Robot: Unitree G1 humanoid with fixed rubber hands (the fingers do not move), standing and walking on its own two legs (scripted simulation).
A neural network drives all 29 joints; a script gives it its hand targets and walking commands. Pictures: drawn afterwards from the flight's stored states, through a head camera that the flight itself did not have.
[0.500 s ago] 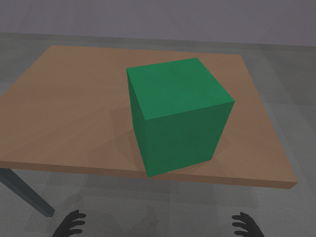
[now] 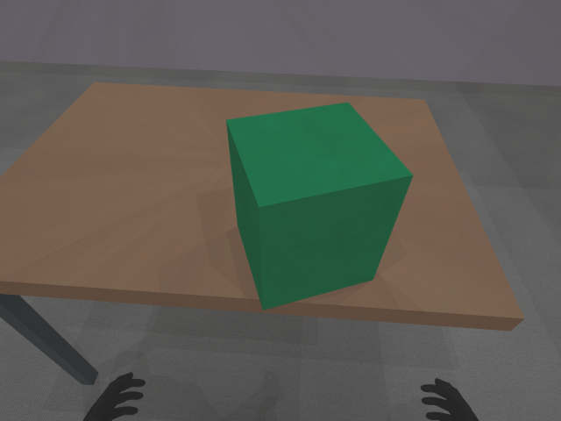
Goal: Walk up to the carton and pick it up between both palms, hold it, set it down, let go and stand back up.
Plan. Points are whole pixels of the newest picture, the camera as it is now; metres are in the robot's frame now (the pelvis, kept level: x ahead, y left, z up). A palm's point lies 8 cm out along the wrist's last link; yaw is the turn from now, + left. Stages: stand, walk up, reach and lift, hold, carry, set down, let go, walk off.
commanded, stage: stand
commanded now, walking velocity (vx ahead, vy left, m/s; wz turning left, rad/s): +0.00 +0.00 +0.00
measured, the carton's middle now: (305, 206) +0.46 -0.03 +0.06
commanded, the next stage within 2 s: none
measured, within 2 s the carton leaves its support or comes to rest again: neither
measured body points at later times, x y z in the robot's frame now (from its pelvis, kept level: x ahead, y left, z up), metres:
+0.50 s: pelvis -0.01 +0.00 +0.00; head +0.00 +0.00 +0.45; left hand +0.15 +0.27 -0.08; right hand +0.15 -0.27 -0.08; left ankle +0.01 +0.12 -0.72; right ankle +0.02 -0.12 -0.72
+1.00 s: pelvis -0.01 +0.00 +0.01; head +0.00 +0.01 +0.46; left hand +0.13 +0.27 -0.09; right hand +0.13 -0.27 -0.09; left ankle +0.01 +0.12 -0.72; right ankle +0.02 -0.12 -0.72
